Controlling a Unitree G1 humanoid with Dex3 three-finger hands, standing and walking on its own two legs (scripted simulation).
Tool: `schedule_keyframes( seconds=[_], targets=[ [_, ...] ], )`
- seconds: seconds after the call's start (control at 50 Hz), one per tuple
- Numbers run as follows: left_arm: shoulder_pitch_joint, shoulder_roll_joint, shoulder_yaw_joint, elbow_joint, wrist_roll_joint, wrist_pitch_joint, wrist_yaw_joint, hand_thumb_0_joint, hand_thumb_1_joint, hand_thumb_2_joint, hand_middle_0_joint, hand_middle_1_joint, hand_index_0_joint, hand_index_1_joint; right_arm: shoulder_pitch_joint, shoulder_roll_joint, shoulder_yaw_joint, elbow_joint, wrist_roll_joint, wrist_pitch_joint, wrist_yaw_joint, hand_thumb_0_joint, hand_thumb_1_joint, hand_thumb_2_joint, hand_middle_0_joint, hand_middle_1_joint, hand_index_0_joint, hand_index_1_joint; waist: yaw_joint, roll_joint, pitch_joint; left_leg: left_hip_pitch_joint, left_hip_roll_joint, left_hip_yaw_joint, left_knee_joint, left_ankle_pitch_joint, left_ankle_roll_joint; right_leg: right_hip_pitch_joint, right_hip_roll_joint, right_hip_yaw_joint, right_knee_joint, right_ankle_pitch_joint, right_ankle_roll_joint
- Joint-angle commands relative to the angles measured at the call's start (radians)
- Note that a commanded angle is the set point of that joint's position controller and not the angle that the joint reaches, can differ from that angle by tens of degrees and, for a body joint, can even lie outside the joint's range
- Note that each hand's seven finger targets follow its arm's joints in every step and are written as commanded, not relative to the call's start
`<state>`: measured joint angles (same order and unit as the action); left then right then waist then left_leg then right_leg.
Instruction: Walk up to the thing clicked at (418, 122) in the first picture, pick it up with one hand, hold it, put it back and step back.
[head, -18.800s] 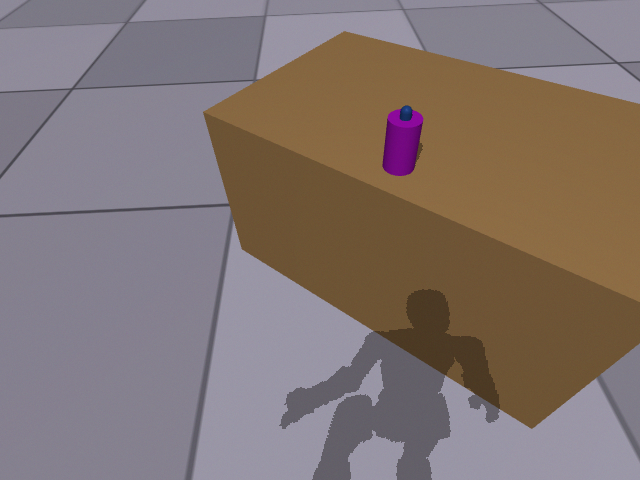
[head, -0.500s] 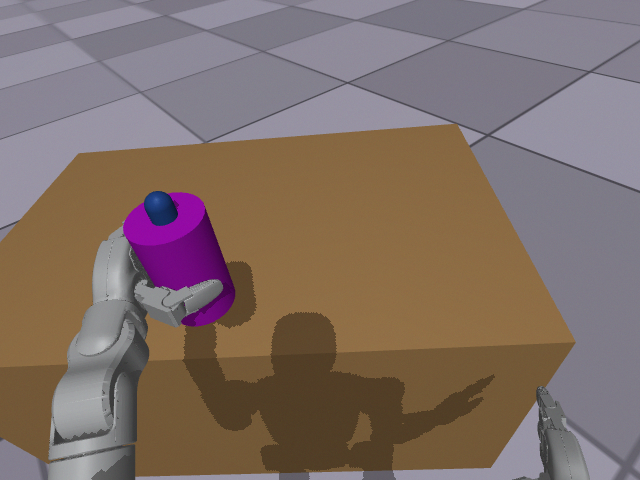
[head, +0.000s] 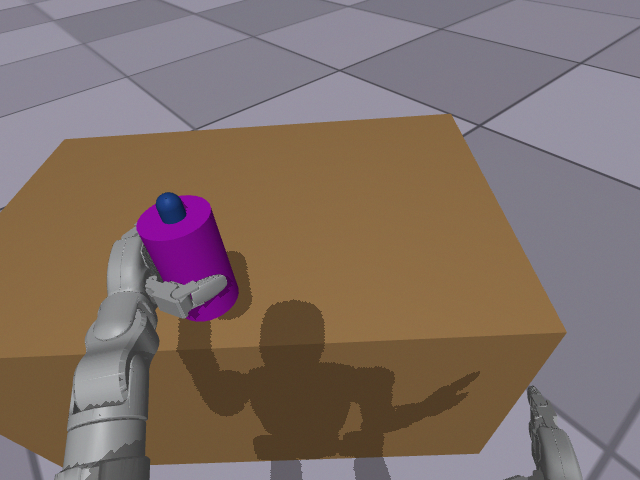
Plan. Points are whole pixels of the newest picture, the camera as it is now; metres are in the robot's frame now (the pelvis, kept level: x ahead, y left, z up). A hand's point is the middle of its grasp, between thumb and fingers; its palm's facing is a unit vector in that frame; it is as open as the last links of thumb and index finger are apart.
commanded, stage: crouch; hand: left
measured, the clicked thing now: (189, 251) +0.35 +0.17 +0.16
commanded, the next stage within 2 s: lower in 0.98 s
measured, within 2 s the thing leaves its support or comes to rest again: rests again in 1.70 s
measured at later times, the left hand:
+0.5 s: hand (196, 263) +0.41 +0.20 +0.07, palm faces +0.16 -0.99 +0.00, open 11.2 cm
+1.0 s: hand (201, 262) +0.45 +0.21 +0.03, palm faces +0.17 -0.99 +0.00, open 11.2 cm
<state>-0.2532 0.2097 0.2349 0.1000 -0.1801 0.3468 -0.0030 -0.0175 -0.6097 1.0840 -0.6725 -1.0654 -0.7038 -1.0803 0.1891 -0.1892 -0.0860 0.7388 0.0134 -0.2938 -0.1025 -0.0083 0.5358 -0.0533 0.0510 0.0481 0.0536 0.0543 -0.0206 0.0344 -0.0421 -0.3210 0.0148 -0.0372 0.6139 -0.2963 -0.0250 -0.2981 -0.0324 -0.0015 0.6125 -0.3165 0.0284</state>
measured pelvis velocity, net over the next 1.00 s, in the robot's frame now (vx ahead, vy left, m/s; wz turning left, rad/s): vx -0.01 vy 0.01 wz -0.04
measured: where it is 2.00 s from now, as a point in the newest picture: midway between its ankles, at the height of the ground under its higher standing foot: outside the picture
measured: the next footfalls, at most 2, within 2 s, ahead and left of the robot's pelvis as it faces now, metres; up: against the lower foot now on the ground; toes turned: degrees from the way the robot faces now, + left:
none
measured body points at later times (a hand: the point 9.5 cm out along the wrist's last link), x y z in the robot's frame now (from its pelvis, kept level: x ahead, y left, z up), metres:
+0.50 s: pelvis -0.01 +0.00 -0.02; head +0.03 +0.01 +0.43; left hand +0.40 +0.25 +0.07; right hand +0.14 -0.27 -0.08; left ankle +0.02 +0.14 -0.73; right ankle +0.00 -0.14 -0.73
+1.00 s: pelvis -0.01 +0.01 -0.04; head +0.06 +0.03 +0.41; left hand +0.44 +0.26 +0.03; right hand +0.13 -0.26 -0.08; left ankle +0.02 +0.14 -0.73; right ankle +0.00 -0.14 -0.73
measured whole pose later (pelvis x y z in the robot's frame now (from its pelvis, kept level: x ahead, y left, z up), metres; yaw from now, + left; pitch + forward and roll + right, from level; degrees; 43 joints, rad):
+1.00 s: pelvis -0.01 +0.01 -0.04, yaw -2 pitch +13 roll -2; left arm -0.65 0.40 0.35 0.95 -0.12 -0.28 -0.04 -0.02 -0.61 1.07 -0.69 -1.04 -0.72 -1.06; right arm 0.30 -0.22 -0.06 0.33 0.00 -0.10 -0.03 -0.01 0.51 -0.06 0.05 0.05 0.06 0.05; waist -0.13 -0.02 -0.09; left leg -0.74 0.04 -0.03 0.92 -0.40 -0.02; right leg -0.71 0.00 0.02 0.87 -0.39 0.04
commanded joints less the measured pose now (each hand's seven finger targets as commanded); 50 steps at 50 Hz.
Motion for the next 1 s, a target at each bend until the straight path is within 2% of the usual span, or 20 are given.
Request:
schedule_keyframes(
  seconds=[0.0,0.12,0.18,0.2,0.26,0.32,0.34,0.38,0.4,0.5,0.54,0.64,0.66,0.68,0.7,0.74,0.84,0.88,0.9,0.98],
  targets=[
    [-0.592,0.254,0.116,-0.215,-0.023,-0.230,-0.001,0.000,-0.004,1.251,-1.239,-1.433,-1.266,-1.431,-0.115,-0.158,-0.067,-0.169,-0.001,-0.067,-0.003,0.000,0.557,-0.046,0.050,0.050,0.049,0.050,-0.015,-0.012,-0.285,0.131,-0.022,0.034,-0.056,0.133,0.035,-0.031,0.026,-0.035,-0.085,0.176,-0.013],
    [-0.663,0.288,0.112,-0.089,-0.020,-0.409,-0.017,0.000,0.021,1.295,-1.266,-1.469,-1.295,-1.466,-0.098,-0.118,-0.022,-0.224,0.000,-0.048,0.016,0.000,0.546,-0.049,0.050,0.050,0.050,0.050,-0.016,0.051,-0.401,0.132,-0.014,0.034,0.006,0.250,0.029,-0.025,0.024,-0.026,-0.022,0.287,-0.015],
    [-0.694,0.321,0.122,0.024,-0.018,-0.466,-0.022,0.000,-0.025,1.298,-1.278,-1.478,-1.305,-1.478,-0.106,-0.156,-0.044,-0.271,-0.002,-0.026,0.017,0.000,0.541,-0.051,0.050,0.050,0.049,0.050,-0.028,0.048,-0.427,0.119,-0.006,0.032,0.025,0.267,0.027,-0.036,0.027,-0.024,-0.003,0.303,-0.018],
    [-0.744,0.313,0.100,0.001,-0.013,-0.484,-0.023,0.000,-0.032,1.281,-1.283,-1.476,-1.313,-1.473,-0.073,-0.112,-0.014,-0.265,-0.002,-0.015,0.022,0.000,0.543,-0.049,0.050,0.050,0.049,0.050,-0.027,0.080,-0.414,0.101,-0.007,0.036,0.027,0.249,0.027,-0.050,0.027,-0.023,0.000,0.289,-0.018],
    [-0.727,0.322,0.119,0.175,-0.014,-0.515,-0.019,0.000,-0.051,1.258,-1.247,-1.440,-1.275,-1.439,-0.065,-0.180,-0.061,-0.318,-0.003,0.011,0.021,0.000,0.540,-0.051,0.050,0.050,0.049,0.050,-0.045,0.035,-0.412,0.084,0.003,0.030,0.034,0.235,0.025,-0.076,0.034,-0.029,0.011,0.269,-0.023],
    [-0.750,0.331,0.108,0.250,-0.005,-0.556,-0.029,0.000,-0.043,1.247,-1.240,-1.423,-1.267,-1.422,-0.029,-0.150,-0.045,-0.326,-0.002,0.038,0.029,0.000,0.543,-0.050,0.050,0.050,0.049,0.050,-0.053,0.036,-0.381,0.042,0.002,0.033,0.048,0.204,0.030,-0.110,0.035,-0.028,0.021,0.245,-0.021],
    [-0.777,0.387,0.151,0.225,-0.009,-0.572,-0.028,0.000,-0.043,1.249,-1.239,-1.428,-1.267,-1.427,-0.009,-0.195,-0.081,-0.332,-0.003,0.044,0.025,0.000,0.545,-0.049,0.050,0.050,0.049,0.050,-0.055,0.035,-0.401,0.045,0.004,0.035,0.053,0.205,0.031,-0.116,0.034,-0.025,0.028,0.247,-0.022],
    [-0.817,0.340,0.103,0.250,-0.006,-0.595,-0.039,0.000,-0.018,1.247,-1.247,-1.423,-1.274,-1.422,0.014,-0.128,-0.028,-0.344,-0.004,0.057,0.035,0.000,0.546,-0.049,0.050,0.050,0.049,0.050,-0.063,0.057,-0.408,0.034,0.001,0.040,0.070,0.198,0.034,-0.138,0.032,-0.022,0.037,0.248,-0.020],
    [-0.819,0.392,0.147,0.287,-0.010,-0.606,-0.038,0.000,-0.024,1.254,-1.246,-1.424,-1.270,-1.425,0.020,-0.166,-0.059,-0.340,-0.004,0.063,0.033,0.000,0.544,-0.050,0.050,0.050,0.049,0.050,-0.058,0.050,-0.403,0.012,0.001,0.039,0.075,0.196,0.034,-0.140,0.032,-0.022,0.044,0.243,-0.020],
    [-0.883,0.390,0.120,0.353,-0.003,-0.652,-0.046,0.000,-0.074,1.237,-1.255,-1.416,-1.277,-1.420,-0.016,-0.144,-0.031,-0.409,-0.004,0.086,0.041,0.000,0.537,-0.051,0.050,0.049,0.049,0.049,-0.063,0.057,-0.464,-0.016,-0.001,0.041,0.116,0.196,0.040,-0.161,0.030,-0.012,0.073,0.250,-0.021],
    [-0.880,0.423,0.148,0.400,-0.006,-0.664,-0.042,0.000,-0.064,1.234,-1.247,-1.408,-1.267,-1.413,0.005,-0.205,-0.079,-0.416,-0.007,0.094,0.038,0.000,0.535,-0.052,0.049,0.050,0.049,0.050,-0.072,0.067,-0.455,-0.012,0.007,0.031,0.121,0.197,0.032,-0.196,0.037,-0.020,0.089,0.229,-0.028],
    [-0.956,0.418,0.130,0.396,0.001,-0.708,-0.041,0.000,-0.040,1.225,-1.242,-1.399,-1.264,-1.402,0.014,-0.154,-0.029,-0.492,-0.007,0.111,0.049,0.000,0.535,-0.052,0.050,0.049,0.049,0.049,-0.074,0.082,-0.510,-0.032,0.005,0.030,0.150,0.174,0.033,-0.204,0.037,-0.016,0.107,0.212,-0.029],
    [-0.941,0.469,0.166,0.441,0.005,-0.711,-0.039,0.000,-0.033,1.239,-1.252,-1.406,-1.271,-1.411,0.029,-0.213,-0.077,-0.484,-0.012,0.115,0.043,0.000,0.531,-0.054,0.050,0.050,0.049,0.050,-0.087,0.068,-0.533,-0.028,0.008,0.029,0.161,0.192,0.034,-0.208,0.038,-0.016,0.115,0.226,-0.028],
    [-0.908,0.453,0.162,0.510,0.008,-0.709,-0.039,0.000,-0.012,1.232,-1.262,-1.407,-1.283,-1.411,0.035,-0.198,-0.067,-0.480,-0.011,0.118,0.043,0.000,0.531,-0.052,0.050,0.049,0.049,0.049,-0.089,0.053,-0.453,-0.072,0.008,0.027,0.160,0.158,0.034,-0.240,0.040,-0.019,0.118,0.193,-0.029],
    [-0.988,0.449,0.144,0.396,0.008,-0.730,-0.041,0.000,-0.008,1.223,-1.258,-1.401,-1.280,-1.403,0.006,-0.166,-0.033,-0.528,-0.011,0.116,0.050,0.000,0.533,-0.051,0.049,0.049,0.049,0.049,-0.074,0.095,-0.515,-0.059,0.006,0.027,0.157,0.139,0.030,-0.226,0.039,-0.015,0.122,0.178,-0.033],
    [-0.926,0.477,0.176,0.529,0.016,-0.725,-0.035,0.000,-0.026,1.233,-1.266,-1.404,-1.283,-1.410,0.049,-0.195,-0.062,-0.506,-0.015,0.126,0.048,0.000,0.523,-0.055,0.049,0.049,0.049,0.049,-0.090,0.075,-0.493,-0.064,0.014,0.018,0.166,0.153,0.027,-0.259,0.043,-0.024,0.134,0.171,-0.035],
    [-1.030,0.466,0.147,0.417,0.017,-0.752,-0.042,0.000,-0.003,1.218,-1.245,-1.376,-1.262,-1.382,0.047,-0.168,-0.033,-0.576,-0.015,0.136,0.059,0.000,0.527,-0.055,0.050,0.049,0.049,0.049,-0.083,0.132,-0.575,-0.064,0.009,0.022,0.187,0.161,0.026,-0.249,0.043,-0.018,0.151,0.185,-0.037],
    [-0.930,0.483,0.175,0.572,0.023,-0.739,-0.039,0.000,-0.009,1.216,-1.258,-1.383,-1.275,-1.389,0.088,-0.183,-0.051,-0.552,-0.016,0.142,0.056,0.000,0.521,-0.055,0.049,0.050,0.049,0.049,-0.103,0.070,-0.492,-0.116,0.010,0.024,0.193,0.131,0.032,-0.275,0.044,-0.019,0.151,0.167,-0.034],
    [-1.026,0.463,0.146,0.419,0.018,-0.759,-0.044,0.000,-0.020,1.206,-1.241,-1.365,-1.257,-1.372,0.061,-0.171,-0.039,-0.600,-0.013,0.141,0.062,0.000,0.525,-0.055,0.050,0.050,0.049,0.050,-0.090,0.128,-0.572,-0.080,0.007,0.028,0.193,0.141,0.028,-0.258,0.042,-0.015,0.152,0.181,-0.036],
    [-0.954,0.452,0.151,0.527,0.024,-0.749,-0.044,0.000,-0.002,1.200,-1.213,-1.343,-1.229,-1.350,0.105,-0.171,-0.042,-0.579,-0.019,0.148,0.064,0.000,0.525,-0.056,0.049,0.050,0.049,0.050,-0.100,0.119,-0.520,-0.088,0.014,0.019,0.212,0.198,0.023,-0.303,0.047,-0.025,0.170,0.201,-0.038]
  ],
)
